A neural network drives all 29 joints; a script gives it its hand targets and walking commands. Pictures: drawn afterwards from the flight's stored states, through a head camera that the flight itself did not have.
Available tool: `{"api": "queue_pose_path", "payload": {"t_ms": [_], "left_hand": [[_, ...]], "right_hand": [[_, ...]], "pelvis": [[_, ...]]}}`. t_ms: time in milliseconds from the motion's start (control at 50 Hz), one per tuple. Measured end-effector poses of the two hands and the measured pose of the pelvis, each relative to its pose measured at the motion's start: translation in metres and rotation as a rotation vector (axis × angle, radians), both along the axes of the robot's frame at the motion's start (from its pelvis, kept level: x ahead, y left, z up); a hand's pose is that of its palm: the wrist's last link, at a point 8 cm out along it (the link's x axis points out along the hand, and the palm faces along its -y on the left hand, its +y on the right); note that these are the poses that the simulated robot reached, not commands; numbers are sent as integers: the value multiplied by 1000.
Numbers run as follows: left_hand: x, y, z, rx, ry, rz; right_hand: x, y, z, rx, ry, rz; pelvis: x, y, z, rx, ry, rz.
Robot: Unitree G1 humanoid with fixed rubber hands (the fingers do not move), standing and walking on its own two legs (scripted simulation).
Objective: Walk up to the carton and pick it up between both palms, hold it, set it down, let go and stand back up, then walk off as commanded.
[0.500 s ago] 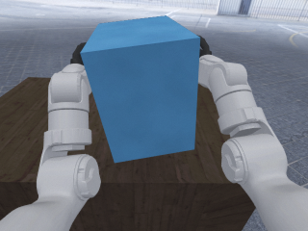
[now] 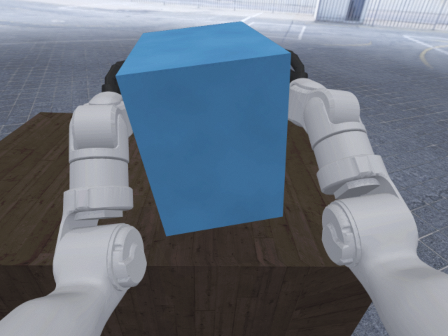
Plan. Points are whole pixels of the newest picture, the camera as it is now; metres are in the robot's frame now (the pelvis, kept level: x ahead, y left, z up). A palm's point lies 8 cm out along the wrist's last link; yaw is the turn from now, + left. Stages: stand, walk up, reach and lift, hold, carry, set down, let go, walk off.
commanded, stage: set down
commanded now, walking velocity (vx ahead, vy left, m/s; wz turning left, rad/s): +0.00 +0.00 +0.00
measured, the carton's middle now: (207, 117) +0.40 +0.00 +0.28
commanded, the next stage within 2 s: none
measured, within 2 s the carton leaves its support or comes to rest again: neither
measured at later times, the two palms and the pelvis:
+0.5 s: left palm (134, 103) +0.43 +0.12 +0.30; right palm (290, 115) +0.40 -0.16 +0.28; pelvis +0.01 +0.00 +0.00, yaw +0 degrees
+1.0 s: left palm (132, 119) +0.43 +0.13 +0.27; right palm (285, 129) +0.39 -0.15 +0.26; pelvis +0.00 +0.00 +0.00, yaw +0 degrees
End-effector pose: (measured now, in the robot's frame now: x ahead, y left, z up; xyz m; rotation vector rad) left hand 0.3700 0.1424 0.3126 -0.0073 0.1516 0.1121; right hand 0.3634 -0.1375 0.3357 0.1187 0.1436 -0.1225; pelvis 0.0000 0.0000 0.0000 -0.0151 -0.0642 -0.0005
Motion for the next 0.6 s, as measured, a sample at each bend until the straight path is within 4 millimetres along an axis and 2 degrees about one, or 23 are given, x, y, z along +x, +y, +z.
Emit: {"api": "queue_pose_path", "payload": {"t_ms": [180,240,380,480,600], "left_hand": [[12,1,19,-58,-103,-23],[21,2,16,-61,-116,-42],[44,-6,-7,-33,-68,-70],[56,-17,-15,11,-74,-72],[59,-23,-20,13,-80,-88]], "right_hand": [[4,2,29,-63,-105,-18],[8,3,29,-104,-118,-29],[25,-7,-16,-114,-69,-53],[34,-16,-47,-83,-75,-65],[33,-21,-64,-36,-86,-86]], "pelvis": [[1,0,0,0,2,0],[3,0,0,0,4,0],[4,0,0,0,5,0],[5,0,0,0,7,0],[6,0,0,0,8,0]]}}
